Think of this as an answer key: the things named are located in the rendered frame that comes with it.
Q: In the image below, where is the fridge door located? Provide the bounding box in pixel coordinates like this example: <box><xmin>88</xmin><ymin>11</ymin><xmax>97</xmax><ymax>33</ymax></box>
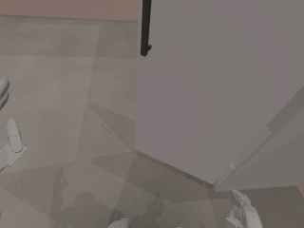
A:
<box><xmin>135</xmin><ymin>0</ymin><xmax>304</xmax><ymax>184</ymax></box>

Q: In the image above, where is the robot right hand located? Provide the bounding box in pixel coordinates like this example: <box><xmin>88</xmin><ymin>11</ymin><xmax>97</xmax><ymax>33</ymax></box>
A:
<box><xmin>226</xmin><ymin>189</ymin><xmax>263</xmax><ymax>228</ymax></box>

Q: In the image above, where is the handle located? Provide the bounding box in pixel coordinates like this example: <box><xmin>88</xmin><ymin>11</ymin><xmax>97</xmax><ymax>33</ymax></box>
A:
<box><xmin>141</xmin><ymin>0</ymin><xmax>152</xmax><ymax>57</ymax></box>

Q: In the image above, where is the robot left hand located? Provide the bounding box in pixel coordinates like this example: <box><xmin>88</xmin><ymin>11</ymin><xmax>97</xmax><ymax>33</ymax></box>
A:
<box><xmin>0</xmin><ymin>78</ymin><xmax>28</xmax><ymax>172</ymax></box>

